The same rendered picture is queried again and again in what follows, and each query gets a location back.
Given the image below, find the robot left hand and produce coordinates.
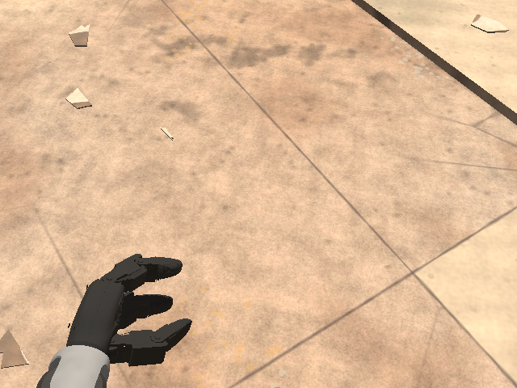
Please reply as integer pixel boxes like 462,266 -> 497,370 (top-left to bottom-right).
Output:
66,254 -> 192,367

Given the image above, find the left robot forearm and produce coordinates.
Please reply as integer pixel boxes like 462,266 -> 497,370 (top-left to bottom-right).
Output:
36,345 -> 110,388

